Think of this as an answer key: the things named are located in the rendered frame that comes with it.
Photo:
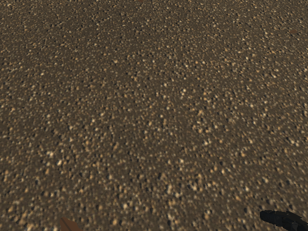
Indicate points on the right robot hand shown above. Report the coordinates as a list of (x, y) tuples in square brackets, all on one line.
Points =
[(287, 220)]

